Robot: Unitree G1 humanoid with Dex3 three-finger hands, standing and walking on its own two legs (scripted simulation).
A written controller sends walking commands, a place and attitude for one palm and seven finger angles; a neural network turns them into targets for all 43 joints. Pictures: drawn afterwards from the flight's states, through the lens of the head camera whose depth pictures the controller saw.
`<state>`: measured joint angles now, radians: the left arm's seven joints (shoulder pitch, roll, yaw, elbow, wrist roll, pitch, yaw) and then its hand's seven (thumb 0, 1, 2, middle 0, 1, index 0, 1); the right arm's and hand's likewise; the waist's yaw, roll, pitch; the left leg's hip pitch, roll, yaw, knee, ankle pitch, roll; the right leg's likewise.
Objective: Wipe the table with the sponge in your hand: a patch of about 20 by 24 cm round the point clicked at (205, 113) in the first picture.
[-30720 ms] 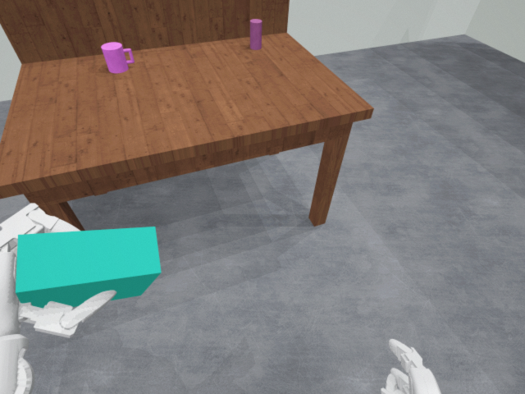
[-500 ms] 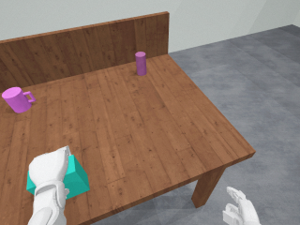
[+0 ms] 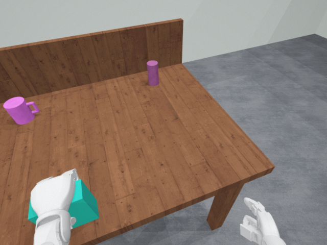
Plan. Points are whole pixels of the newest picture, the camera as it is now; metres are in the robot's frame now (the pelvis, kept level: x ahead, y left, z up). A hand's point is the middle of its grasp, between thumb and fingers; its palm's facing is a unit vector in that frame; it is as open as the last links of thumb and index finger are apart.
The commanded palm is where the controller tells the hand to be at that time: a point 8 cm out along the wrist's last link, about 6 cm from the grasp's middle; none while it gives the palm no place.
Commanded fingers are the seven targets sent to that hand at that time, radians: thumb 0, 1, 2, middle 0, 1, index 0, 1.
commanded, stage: wipe back along the first lane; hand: left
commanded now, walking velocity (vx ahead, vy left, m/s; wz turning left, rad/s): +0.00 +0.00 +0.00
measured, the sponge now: (70, 211) +0.20 +0.28 -0.05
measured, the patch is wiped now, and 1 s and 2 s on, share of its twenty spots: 1.00 1.00 1.00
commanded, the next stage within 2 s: lift the sponge slowly off the table in 0.66 s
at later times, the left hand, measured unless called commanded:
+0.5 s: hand (64, 202) +0.20 +0.28 +0.00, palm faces -0.04 -0.06 -1.00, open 9.5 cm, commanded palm +0.16 +0.26 +0.03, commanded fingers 0.00 0.10 1.30 -1.20 -1.60 -1.20 -1.60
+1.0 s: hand (64, 203) +0.20 +0.28 +0.00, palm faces -0.04 -0.07 -1.00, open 9.4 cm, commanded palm +0.16 +0.26 +0.05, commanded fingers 0.00 0.10 1.30 -1.20 -1.60 -1.20 -1.60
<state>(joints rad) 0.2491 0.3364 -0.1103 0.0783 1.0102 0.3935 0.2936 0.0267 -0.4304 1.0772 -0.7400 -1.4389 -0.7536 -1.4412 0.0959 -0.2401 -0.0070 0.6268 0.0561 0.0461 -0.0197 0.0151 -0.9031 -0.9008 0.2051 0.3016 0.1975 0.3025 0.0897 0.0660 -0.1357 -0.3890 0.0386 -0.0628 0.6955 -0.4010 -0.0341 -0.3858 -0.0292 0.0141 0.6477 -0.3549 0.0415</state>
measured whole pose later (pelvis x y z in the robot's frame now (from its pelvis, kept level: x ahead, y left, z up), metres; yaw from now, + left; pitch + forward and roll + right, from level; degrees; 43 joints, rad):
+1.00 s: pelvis -0.01 +0.00 +0.00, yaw +0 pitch +5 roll -1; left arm 0.22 0.34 -0.12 0.09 1.00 0.41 0.27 0.02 -0.43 1.08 -0.74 -1.44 -0.76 -1.44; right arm 0.10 -0.24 -0.01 0.63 0.06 0.04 -0.03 0.02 -0.90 -0.90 0.21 0.30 0.20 0.30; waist 0.09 0.07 -0.13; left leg -0.39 0.04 -0.07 0.70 -0.39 -0.04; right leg -0.39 -0.03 0.01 0.65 -0.35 0.04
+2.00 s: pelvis -0.02 -0.01 +0.01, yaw +1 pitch -2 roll -1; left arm 0.26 0.37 -0.13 -0.08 0.96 0.39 0.15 0.00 -0.46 1.08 -0.79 -1.40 -0.80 -1.40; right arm 0.05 -0.23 0.00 0.68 0.04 0.00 -0.05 0.02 -0.90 -0.90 0.21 0.30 0.20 0.30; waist 0.13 0.09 -0.05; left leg -0.19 0.05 -0.08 0.54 -0.31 -0.05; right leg -0.19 -0.02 0.00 0.51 -0.28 0.02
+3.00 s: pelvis -0.02 -0.01 +0.02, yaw +1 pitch -4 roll -1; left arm 0.20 0.43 -0.11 -0.21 0.94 0.46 0.01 0.00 -0.46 1.08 -0.79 -1.39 -0.80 -1.39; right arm 0.01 -0.24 0.04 0.67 0.04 0.02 -0.04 0.02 -0.90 -0.90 0.21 0.30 0.20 0.30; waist 0.14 0.10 -0.02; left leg -0.12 0.05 -0.07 0.45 -0.26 -0.05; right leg -0.12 -0.03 0.00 0.43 -0.23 0.02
